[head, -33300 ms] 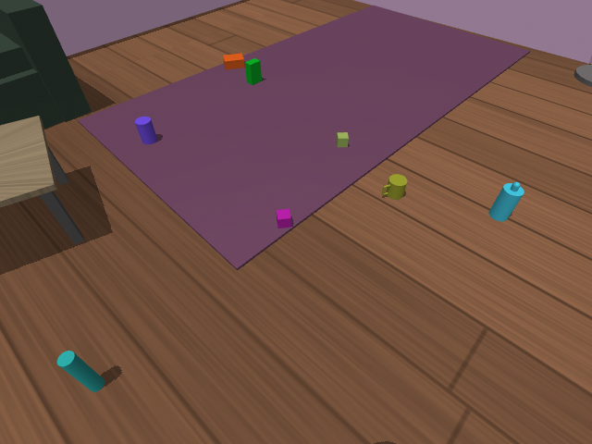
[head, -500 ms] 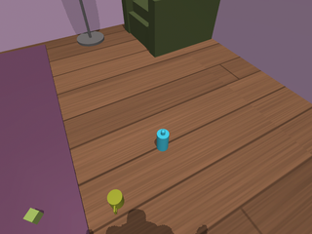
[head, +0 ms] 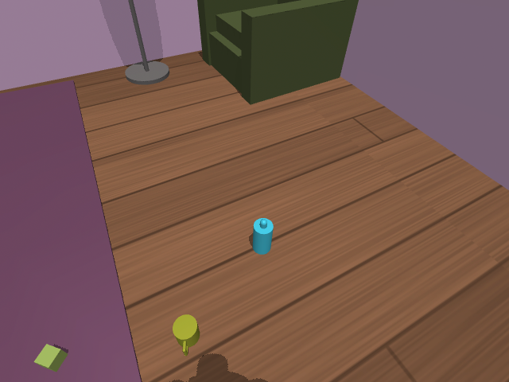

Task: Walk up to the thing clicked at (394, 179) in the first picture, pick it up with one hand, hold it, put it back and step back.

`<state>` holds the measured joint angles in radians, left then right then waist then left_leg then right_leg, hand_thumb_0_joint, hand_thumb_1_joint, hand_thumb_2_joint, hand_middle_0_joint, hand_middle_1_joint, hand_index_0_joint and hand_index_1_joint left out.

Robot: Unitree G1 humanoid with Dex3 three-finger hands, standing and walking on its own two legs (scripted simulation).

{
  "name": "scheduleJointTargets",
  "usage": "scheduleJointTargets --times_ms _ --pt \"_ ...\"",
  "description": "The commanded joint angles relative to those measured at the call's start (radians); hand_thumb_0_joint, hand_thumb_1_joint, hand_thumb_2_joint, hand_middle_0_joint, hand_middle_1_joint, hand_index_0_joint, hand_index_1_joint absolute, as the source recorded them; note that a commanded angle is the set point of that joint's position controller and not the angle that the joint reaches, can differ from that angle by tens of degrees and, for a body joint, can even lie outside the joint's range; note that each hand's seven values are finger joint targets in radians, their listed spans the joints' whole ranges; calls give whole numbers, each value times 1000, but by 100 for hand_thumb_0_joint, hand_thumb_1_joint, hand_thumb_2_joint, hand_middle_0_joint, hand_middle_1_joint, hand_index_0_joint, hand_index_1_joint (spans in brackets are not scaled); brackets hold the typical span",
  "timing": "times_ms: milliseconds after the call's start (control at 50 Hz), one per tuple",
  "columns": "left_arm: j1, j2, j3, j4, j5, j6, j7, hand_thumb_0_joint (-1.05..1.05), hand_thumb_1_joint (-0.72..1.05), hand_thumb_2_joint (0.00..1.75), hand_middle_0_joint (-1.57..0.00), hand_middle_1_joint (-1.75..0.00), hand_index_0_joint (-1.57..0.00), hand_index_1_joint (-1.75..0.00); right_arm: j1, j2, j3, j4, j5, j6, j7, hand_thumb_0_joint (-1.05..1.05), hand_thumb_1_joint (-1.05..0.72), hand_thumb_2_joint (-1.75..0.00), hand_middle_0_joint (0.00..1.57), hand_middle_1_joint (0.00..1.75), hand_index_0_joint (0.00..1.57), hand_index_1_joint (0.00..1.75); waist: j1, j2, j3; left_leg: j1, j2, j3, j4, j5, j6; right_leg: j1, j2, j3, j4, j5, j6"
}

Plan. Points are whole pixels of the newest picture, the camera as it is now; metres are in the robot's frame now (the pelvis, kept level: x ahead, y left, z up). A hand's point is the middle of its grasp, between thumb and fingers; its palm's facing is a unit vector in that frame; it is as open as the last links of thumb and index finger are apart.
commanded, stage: walk up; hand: left
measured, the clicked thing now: (186, 335) +0.44 +0.24 -0.74
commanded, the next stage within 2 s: stand in 0.64 s
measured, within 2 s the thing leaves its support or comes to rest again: neither
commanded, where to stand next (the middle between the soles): +0.08 -0.02 m, yaw +2 degrees
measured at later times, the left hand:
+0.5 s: hand out of the picture +0.08 +0.25 -0.16, palm faces +0.03 -0.95 -0.32, open 7.4 cm
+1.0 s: hand out of the picture +0.09 +0.25 -0.15, palm faces -0.01 -0.94 -0.34, open 7.4 cm
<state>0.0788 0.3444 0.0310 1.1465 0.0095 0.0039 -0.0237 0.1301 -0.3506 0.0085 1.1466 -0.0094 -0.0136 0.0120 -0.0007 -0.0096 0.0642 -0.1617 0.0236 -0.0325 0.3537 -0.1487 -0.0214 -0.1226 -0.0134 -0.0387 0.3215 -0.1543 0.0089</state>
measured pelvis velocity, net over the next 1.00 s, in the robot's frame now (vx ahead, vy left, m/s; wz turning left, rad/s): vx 0.02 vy -0.01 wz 0.01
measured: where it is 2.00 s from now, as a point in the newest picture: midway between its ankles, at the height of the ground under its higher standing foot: outside the picture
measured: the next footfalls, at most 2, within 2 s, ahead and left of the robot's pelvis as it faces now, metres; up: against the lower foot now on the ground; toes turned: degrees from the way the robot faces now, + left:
none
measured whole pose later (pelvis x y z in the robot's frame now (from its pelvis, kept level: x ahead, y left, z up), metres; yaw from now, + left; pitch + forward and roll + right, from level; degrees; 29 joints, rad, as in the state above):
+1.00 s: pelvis +0.02 -0.01 +0.00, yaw +0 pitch -2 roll +0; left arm 0.11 0.35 0.01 1.14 0.02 -0.01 -0.01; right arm 0.11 -0.35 0.01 1.13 -0.01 -0.01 0.01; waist 0.00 0.01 0.04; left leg -0.13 0.02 -0.04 0.33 -0.16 -0.03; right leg -0.10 -0.01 -0.05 0.32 -0.18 0.00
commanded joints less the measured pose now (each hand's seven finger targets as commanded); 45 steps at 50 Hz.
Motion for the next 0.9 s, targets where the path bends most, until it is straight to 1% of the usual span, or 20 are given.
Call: scheduleJointTargets --times_ms 0,20,120,140,220,280,380,600,620,640,660,680,700,720,740,760,800,840,860,880 --pt "-40 203 32 -57 -4 -23 15 0 90 90 -20 -30 -20 -30 -79 -217 -45 -71 5 -24 -19 0 -90 -90 20 30 20 30 11 49 -97 -32 110 -116 -83 10 48 58 -102 94 -57 -23 -23" --pt "-43 205 31 -59 -5 -24 15 0 90 90 -20 -30 -20 -30 -78 -217 -44 -71 6 -24 -19 0 -90 -90 20 30 20 30 10 43 -97 -31 105 -111 -79 9 47 56 -107 99 -59 -5 -22" --pt "-44 206 29 -52 -5 -23 17 0 90 90 -20 -30 -20 -30 -69 -220 -45 -64 8 -21 -20 0 -90 -90 20 30 20 30 3 34 -83 -35 102 -114 -83 9 48 49 -108 96 -58 -4 -20" --pt "-43 207 30 -50 -4 -23 17 0 90 90 -20 -30 -20 -30 -68 -220 -46 -62 9 -21 -21 0 -90 -90 20 30 20 30 2 27 -91 -23 104 -109 -79 26 47 50 -110 97 -58 -2 -24" --pt "-36 206 30 -48 -5 -25 19 0 90 90 -20 -30 -20 -30 -76 -217 -46 -67 9 -20 -20 0 -90 -90 20 30 20 30 1 15 -98 10 99 -97 -58 68 46 28 -113 96 -66 18 -21" --pt "-51 206 30 -50 -5 -24 19 0 90 90 -20 -30 -20 -30 -71 -220 -46 -60 9 -17 -20 0 -90 -90 20 30 20 30 -2 12 -87 -4 99 -101 -68 62 43 37 -116 96 -65 22 -20" --pt "-38 205 31 -48 -5 -23 20 0 90 90 -20 -30 -20 -30 -86 -216 -46 -65 8 -17 -20 0 -90 -90 20 30 20 30 3 16 -70 -7 96 -102 -73 63 42 28 -115 92 -67 17 -16" --pt "-35 210 37 -55 -1 -25 22 0 90 90 -20 -30 -20 -30 -94 -212 -47 -73 7 -14 -19 0 -90 -90 20 30 20 30 4 11 -96 16 95 -94 -59 98 42 43 -118 86 -70 34 -19" --pt "-17 218 27 -57 4 -31 24 0 90 90 -20 -30 -20 -30 -91 -210 -45 -76 -6 -14 -20 0 -90 -90 20 30 20 30 6 18 -111 40 96 -83 -54 95 35 37 -129 101 -72 35 -22" --pt "-24 216 26 -55 4 -33 24 0 90 90 -20 -30 -20 -30 -83 -210 -43 -73 -4 -15 -19 0 -90 -90 20 30 20 30 0 25 -98 21 95 -87 -59 83 34 41 -127 100 -73 36 -20" --pt "-27 220 27 -60 3 -35 24 0 90 90 -20 -30 -20 -30 -79 -207 -41 -73 -5 -16 -18 0 -90 -90 20 30 20 30 0 21 -105 28 96 -87 -63 99 32 47 -128 99 -65 52 -21" --pt "-26 214 25 -60 2 -35 26 0 90 90 -20 -30 -20 -30 -85 -211 -43 -74 -2 -16 -18 0 -90 -90 20 30 20 30 2 29 -94 17 95 -89 -64 81 32 42 -125 96 -67 31 -20" --pt "-25 216 23 -63 3 -38 25 0 90 90 -20 -30 -20 -30 -87 -211 -44 -76 -3 -17 -18 0 -90 -90 20 30 20 30 4 20 -103 35 98 -88 -59 110 33 41 -127 98 -65 55 -20" --pt "-29 216 23 -64 2 -37 25 0 90 90 -20 -30 -20 -30 -77 -213 -44 -75 -2 -15 -18 0 -90 -90 20 30 20 30 -1 14 -103 26 99 -84 -58 104 37 45 -129 99 -64 60 -21" --pt "-18 219 23 -64 1 -38 27 0 90 90 -20 -30 -20 -30 -89 -217 -46 -78 -1 -15 -18 0 -90 -90 20 30 20 30 5 18 -110 46 100 -88 -56 124 35 44 -127 97 -62 73 -20" --pt "-19 219 22 -64 2 -39 26 0 90 90 -20 -30 -20 -30 -77 -211 -43 -78 -2 -15 -18 0 -90 -90 20 30 20 30 0 13 -103 36 98 -83 -58 131 35 41 -126 94 -61 84 -19" --pt "-15 220 21 -65 0 -40 27 0 90 90 -20 -30 -20 -30 -74 -213 -42 -79 -1 -17 -17 0 -90 -90 20 30 20 30 2 12 -109 41 104 -84 -55 161 36 57 -126 92 -52 114 -18" --pt "-12 221 21 -65 1 -37 28 0 90 90 -20 -30 -20 -30 -75 -216 -43 -79 -1 -15 -19 0 -90 -90 20 30 20 30 4 12 -95 34 100 -81 -62 133 33 46 -124 89 -53 86 -17" --pt "-13 220 18 -61 -1 -36 29 0 90 90 -20 -30 -20 -30 -77 -211 -41 -77 0 -12 -18 0 -90 -90 20 30 20 30 4 2 -69 24 97 -86 -69 97 31 28 -121 91 -66 42 -17" --pt "-11 219 16 -65 1 -37 28 0 90 90 -20 -30 -20 -30 -72 -214 -43 -80 -1 -12 -17 0 -90 -90 20 30 20 30 1 2 -73 38 95 -82 -67 80 31 12 -121 94 -71 22 -19"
